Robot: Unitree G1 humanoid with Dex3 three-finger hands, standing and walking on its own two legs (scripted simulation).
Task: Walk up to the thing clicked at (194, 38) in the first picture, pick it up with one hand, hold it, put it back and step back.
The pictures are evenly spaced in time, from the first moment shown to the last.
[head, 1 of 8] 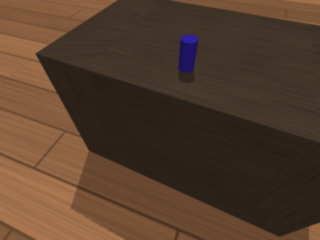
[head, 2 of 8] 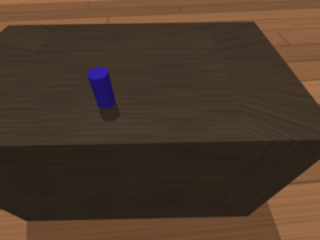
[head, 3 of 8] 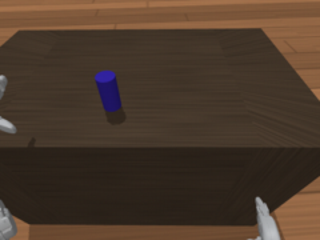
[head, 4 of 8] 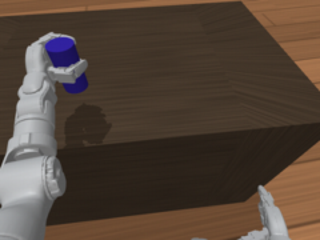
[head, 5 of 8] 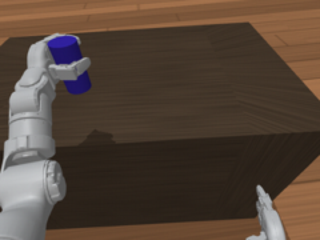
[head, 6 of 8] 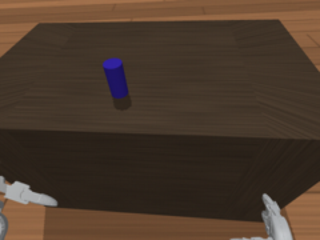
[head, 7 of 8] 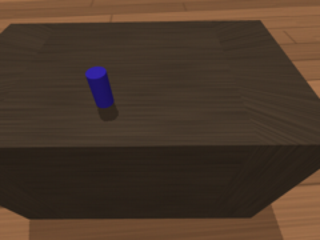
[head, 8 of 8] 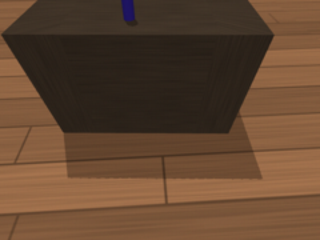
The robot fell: no
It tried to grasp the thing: yes
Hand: left
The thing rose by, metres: 0.26
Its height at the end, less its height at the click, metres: +0.00
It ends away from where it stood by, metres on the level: 0.01
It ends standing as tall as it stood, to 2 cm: yes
